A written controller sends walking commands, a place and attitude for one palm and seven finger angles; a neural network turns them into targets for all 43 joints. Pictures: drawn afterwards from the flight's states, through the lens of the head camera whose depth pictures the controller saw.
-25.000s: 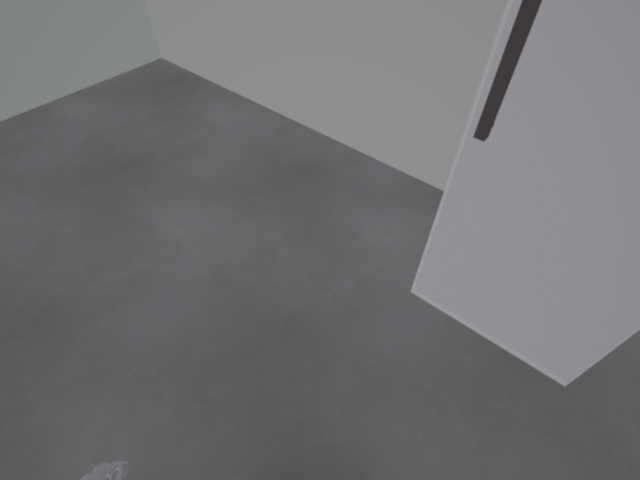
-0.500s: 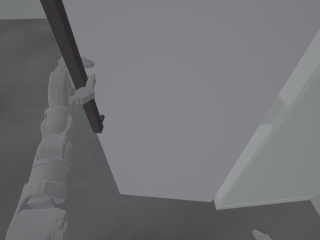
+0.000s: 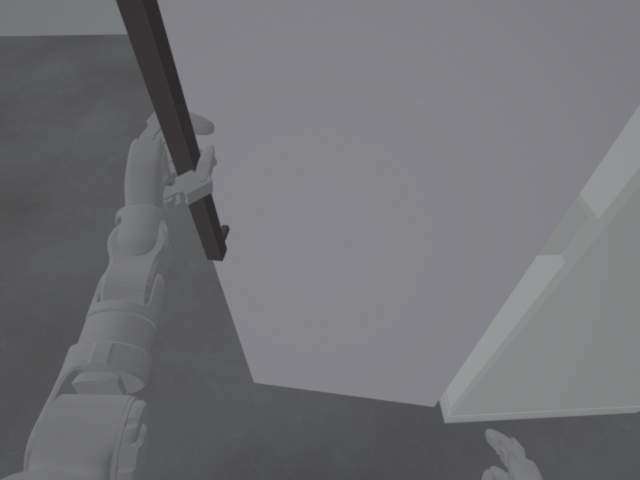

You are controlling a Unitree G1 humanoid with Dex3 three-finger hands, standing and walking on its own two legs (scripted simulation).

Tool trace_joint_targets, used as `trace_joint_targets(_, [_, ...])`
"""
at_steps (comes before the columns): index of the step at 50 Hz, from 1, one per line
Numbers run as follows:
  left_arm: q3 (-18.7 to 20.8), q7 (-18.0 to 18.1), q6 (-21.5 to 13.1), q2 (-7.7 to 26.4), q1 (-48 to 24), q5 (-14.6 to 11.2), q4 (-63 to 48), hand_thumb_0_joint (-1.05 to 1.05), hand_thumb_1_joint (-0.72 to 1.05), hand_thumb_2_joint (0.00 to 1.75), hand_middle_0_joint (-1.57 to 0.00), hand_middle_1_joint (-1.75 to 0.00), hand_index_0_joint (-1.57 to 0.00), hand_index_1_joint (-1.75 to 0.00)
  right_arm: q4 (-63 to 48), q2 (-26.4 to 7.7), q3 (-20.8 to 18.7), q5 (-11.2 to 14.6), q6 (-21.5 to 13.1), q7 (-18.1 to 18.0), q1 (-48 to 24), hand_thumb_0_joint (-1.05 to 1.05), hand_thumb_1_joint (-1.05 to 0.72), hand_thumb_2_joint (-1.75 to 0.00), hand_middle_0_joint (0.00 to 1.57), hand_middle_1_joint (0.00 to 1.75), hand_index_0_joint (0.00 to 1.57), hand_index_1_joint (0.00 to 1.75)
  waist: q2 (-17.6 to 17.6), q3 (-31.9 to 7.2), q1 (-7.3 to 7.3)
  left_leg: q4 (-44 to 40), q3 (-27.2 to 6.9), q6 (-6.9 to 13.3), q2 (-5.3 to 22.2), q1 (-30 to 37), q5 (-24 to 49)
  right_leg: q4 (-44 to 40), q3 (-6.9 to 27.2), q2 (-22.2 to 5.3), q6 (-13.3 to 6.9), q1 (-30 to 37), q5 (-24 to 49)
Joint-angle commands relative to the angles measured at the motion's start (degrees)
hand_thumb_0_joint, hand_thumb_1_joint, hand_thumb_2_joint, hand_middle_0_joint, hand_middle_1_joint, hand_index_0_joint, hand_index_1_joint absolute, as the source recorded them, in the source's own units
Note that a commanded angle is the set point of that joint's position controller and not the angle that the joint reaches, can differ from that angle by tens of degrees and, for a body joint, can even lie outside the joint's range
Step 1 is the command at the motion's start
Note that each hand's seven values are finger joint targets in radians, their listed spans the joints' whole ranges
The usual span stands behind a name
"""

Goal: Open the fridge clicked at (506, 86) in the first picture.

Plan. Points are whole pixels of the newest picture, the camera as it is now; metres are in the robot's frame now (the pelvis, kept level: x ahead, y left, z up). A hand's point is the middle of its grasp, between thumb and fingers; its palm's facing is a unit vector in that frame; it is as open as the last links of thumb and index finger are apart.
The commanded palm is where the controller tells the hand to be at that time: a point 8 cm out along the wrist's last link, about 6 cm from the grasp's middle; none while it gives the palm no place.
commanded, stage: loosen the grip on the handle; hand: left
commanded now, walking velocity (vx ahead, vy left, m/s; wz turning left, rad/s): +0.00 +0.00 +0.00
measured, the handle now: (191, 143) +0.45 +0.18 +0.19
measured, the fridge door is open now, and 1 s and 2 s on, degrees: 80 76 76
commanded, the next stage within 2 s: slip the hand off the handle in 0.62 s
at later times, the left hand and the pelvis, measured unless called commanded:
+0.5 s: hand (205, 175) +0.43 +0.17 +0.16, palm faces +0.14 -0.97 -0.20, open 13.4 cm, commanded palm +0.40 +0.22 +0.17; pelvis +0.02 -0.03 +0.00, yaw +0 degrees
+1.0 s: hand (160, 177) +0.43 +0.23 +0.16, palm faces +0.19 -0.96 -0.18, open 14.7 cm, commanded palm +0.40 +0.27 +0.17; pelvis +0.05 -0.03 -0.01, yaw +2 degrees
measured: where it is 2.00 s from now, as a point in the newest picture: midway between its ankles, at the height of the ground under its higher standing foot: outside the picture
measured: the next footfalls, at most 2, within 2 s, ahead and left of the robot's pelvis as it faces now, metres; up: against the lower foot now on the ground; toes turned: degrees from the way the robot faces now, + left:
none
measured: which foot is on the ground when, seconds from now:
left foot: down 0.00-1.00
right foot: down 0.00-1.00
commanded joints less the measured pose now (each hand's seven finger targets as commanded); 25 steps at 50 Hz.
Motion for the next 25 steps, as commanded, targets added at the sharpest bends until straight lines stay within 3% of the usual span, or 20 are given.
trace_joint_targets(1, [4.95,1.44,-1.86,13.09,-21.43,0.26,-7.9,0.0,0.9,0.9,-0.45,-1.4,-0.45,-1.4,-7.05,-7.87,-3.06,0.26,-2.52,-0.54,-1.66,0.0,-0.9,-0.9,0.2,0.3,0.2,0.3,-1.96,-15.23,0.7,-5.31,-7.76,-0.57,5.8,7.74,3.21,-5.1,3.88,-4.46,-1.02,2.12,-0.65])
trace_joint_targets(2, [24.19,0.1,-2.98,43.53,-60.52,7.32,-16.62,0.0,0.9,0.9,-0.45,-1.4,-0.45,-1.4,-8.93,-8.91,-7.48,-0.68,-4.29,1.39,1.05,0.0,-0.9,-0.9,0.2,0.3,0.2,0.3,-17.92,-10.74,3.12,-2.08,-4.93,1.63,5.47,5.34,-0.3,-10.02,8.49,-4.64,-1.57,3.3,8.96])
trace_joint_targets(3, [9.52,-3.66,1.55,20.25,-44.7,6.98,6.89,0.0,0.78,0.84,-0.45,-1.4,-0.45,-1.4,-7.95,-8.7,-4.76,-0.61,-7.76,2.36,-0.52,0.0,-0.9,-0.9,0.2,0.3,0.2,0.3,-16.53,-26.62,-4.78,-8.76,-3.57,0.36,-0.99,7.62,9.01,0.77,-1.05,0.69,-3.73,3.98,13.11])
trace_joint_targets(4, [11.39,-5.72,1.56,13.88,-31.6,3.18,4.08,0.0,0.66,0.78,-0.45,-1.4,-0.45,-1.4,-7.55,-9.41,-5.8,1.32,-8.13,2.52,3.36,0.0,-0.9,-0.9,0.2,0.3,0.2,0.3,-11.53,-27.36,-1.3,-5.69,-5.46,-0.93,-0.28,12.59,8.46,1.44,-3.28,1.08,-3.65,-1.19,6.59])
trace_joint_targets(5, [12.83,-6.71,0.49,15.3,-27.6,2.28,3.9,0.0,0.54,0.73,-0.45,-1.4,-0.45,-1.4,-7.56,-9.98,-5.34,1.28,-8.74,2.81,2.04,0.0,-0.9,-0.9,0.2,0.3,0.2,0.3,8.72,-25.3,1.0,-5.08,-4.97,-3.09,-0.35,18.56,6.81,0.59,-2.1,-0.34,-4.11,-5.1,2.62])
trace_joint_targets(6, [14.74,-5.77,-1.62,17.46,-26.29,-0.09,-2.29,0.0,0.42,0.67,-0.45,-1.4,-0.45,-1.4,-7.81,-9.49,-4.58,0.59,-8.22,2.98,2.55,0.0,-0.9,-0.9,0.2,0.3,0.2,0.3,13.21,-25.05,1.95,-6.5,-7.22,-4.07,-0.44,20.3,0.32,-0.52,-2.02,0.12,-3.76,-5.11,0.08])
trace_joint_targets(7, [9.28,-5.12,-3.03,13.51,-29.14,0.28,-5.3,0.0,0.3,0.61,-0.45,-1.4,-0.45,-1.4,-9.0,-9.03,-4.24,0.25,-8.53,3.01,0.69,0.0,-0.9,-0.9,0.2,0.3,0.2,0.3,9.34,-21.17,0.07,-7.07,-7.56,-3.19,0.13,17.55,-6.38,-1.24,-1.37,0.18,-3.4,-6.77,-2.05])
trace_joint_targets(8, [6.66,-4.12,-4.62,11.37,-30.6,0.75,-5.73,0.0,0.17,0.55,-0.45,-1.4,-0.45,-1.4,-8.86,-8.75,-4.15,0.19,-8.83,3.16,0.91,0.0,-0.9,-0.9,0.2,0.3,0.2,0.3,4.29,-17.23,-1.23,-7.06,-7.45,-2.05,0.22,13.31,-10.04,-1.65,-1.28,0.46,-3.22,-7.76,-3.77])
trace_joint_targets(10, [6.29,-2.6,-6.98,12.18,-27.82,2.09,-3.82,0.0,-0.07,0.43,-0.45,-1.4,-0.45,-1.4,-8.96,-9.59,-4.36,0.16,-8.93,3.58,1.54,0.0,-0.9,-0.9,0.2,0.3,0.2,0.3,-3.82,-12.96,-1.85,-6.94,-7.45,-1.01,0.53,8.02,-13.55,-1.74,-1.4,0.76,-3.11,-8.01,-6.46])
trace_joint_targets(12, [5.05,-2.24,-8.92,11.76,-26.5,2.1,-6.81,0.0,-0.31,0.32,-0.45,-1.4,-0.45,-1.4,-9.9,-9.65,-4.64,0.34,-9.31,3.97,0.9,0.0,-0.9,-0.9,0.2,0.3,0.2,0.3,-2.46,-15.61,-0.84,-6.0,-5.98,-0.68,0.04,7.84,-13.84,-1.22,-0.4,0.92,-3.12,-7.67,-8.42])
trace_joint_targets(14, [4.26,-2.43,-9.62,12.06,-26.49,1.94,-8.73,0.0,-0.55,0.2,-0.42,-1.37,-0.42,-1.37,-9.85,-9.68,-4.6,0.59,-9.44,3.9,0.89,0.0,-0.9,-0.9,0.2,0.3,0.2,0.3,-2.45,-15.58,-0.96,-5.32,-5.46,-0.37,-0.2,7.3,-13.27,-1.2,0.15,0.97,-3.11,-7.51,-8.67])
trace_joint_targets(15, [6.13,-2.43,-9.53,14.27,-25.75,1.85,-8.2,0.0,-0.55,0.2,-0.41,-1.35,-0.41,-1.35,-9.33,-9.97,-4.75,0.63,-9.14,3.68,0.96,0.0,-0.9,-0.9,0.2,0.3,0.2,0.3,-2.14,-15.1,-0.81,-4.89,-5.1,-0.24,-0.26,6.93,-12.29,-1.56,0.45,0.75,-3.06,-6.77,-8.36])
trace_joint_targets(17, [5.11,-3.08,-8.79,14.44,-25.69,1.33,-9.84,0.0,-0.55,0.2,-0.38,-1.32,-0.38,-1.32,-9.12,-9.74,-4.54,0.9,-9.13,3.37,0.96,0.0,-0.9,-0.9,0.2,0.3,0.2,0.3,-1.53,-14.62,-1.04,-3.92,-3.69,0.18,-0.83,6.35,-9.76,-2.65,1.23,0.74,-2.84,-6.09,-7.86])
trace_joint_targets(18, [4.95,-3.51,-8.28,14.41,-25.12,0.91,-10.7,0.0,-0.55,0.2,-0.37,-1.3,-0.37,-1.3,-8.84,-9.74,-4.59,0.98,-9.12,3.2,1.08,0.0,-0.9,-0.9,0.2,0.3,0.2,0.3,-1.22,-15.46,-1.08,-3.4,-3.23,0.27,-1.02,6.7,-8.0,-2.97,1.46,0.74,-2.74,-5.58,-6.97])
trace_joint_targets(20, [8.39,-3.89,-7.38,16.81,-21.55,-0.55,-12.65,0.0,-0.55,0.2,-0.34,-1.27,-0.34,-1.27,-8.46,-10.09,-4.81,0.91,-8.71,2.73,1.34,0.0,-0.9,-0.9,0.2,0.3,0.2,0.3,-2.36,-17.73,0.15,-3.02,-3.2,0.28,-1.04,7.36,-3.18,-2.89,1.33,0.83,-2.73,-2.48,-3.3])
trace_joint_targets(21, [8.18,-4.36,-6.89,16.1,-20.86,-1.36,-13.77,0.0,-0.55,0.2,-0.33,-1.25,-0.33,-1.25,-8.55,-9.83,-4.71,0.98,-8.63,2.62,1.24,0.0,-0.9,-0.9,0.2,0.3,0.2,0.3,-2.87,-18.63,0.08,-2.65,-2.89,0.33,-1.17,7.66,-0.48,-2.81,1.45,0.84,-2.55,-1.38,-0.5])
trace_joint_targets(22, [12.35,-4.33,-6.35,21.26,-21.61,-1.48,-10.11,0.0,-0.55,0.2,-0.32,-1.23,-0.32,-1.23,-7.09,-10.33,-4.59,0.88,-8.13,2.1,2.33,0.0,-0.9,-0.9,0.2,0.3,0.2,0.3,-4.7,-16.69,-0.31,-2.18,-2.65,0.39,-1.21,5.83,-0.18,-3.07,1.71,0.77,-2.18,-1.61,0.4])
trace_joint_targets(23, [10.79,-4.78,-6.36,19.34,-23.21,-1.87,-12.54,0.0,-0.55,0.2,-0.3,-1.22,-0.3,-1.22,-7.35,-9.89,-4.41,0.76,-7.84,2.05,1.98,0.0,-0.9,-0.9,0.2,0.3,0.2,0.3,-3.69,-17.96,-0.57,-1.86,-2.35,0.52,-1.56,5.98,1.88,-2.54,1.86,0.71,-1.93,-0.8,3.3])
trace_joint_targets(25, [12.85,-5.09,-6.77,20.15,-20.71,-2.31,-16.75,0.0,-0.55,0.2,-0.28,-1.18,-0.28,-1.18,-7.6,-9.48,-4.84,0.46,-7.69,2.04,1.93,0.0,-0.9,-0.9,0.2,0.3,0.2,0.3,-1.25,-22.01,0.79,-0.94,-2.14,0.52,-1.77,8.26,7.36,-0.89,1.46,0.8,-2.2,2.09,9.95])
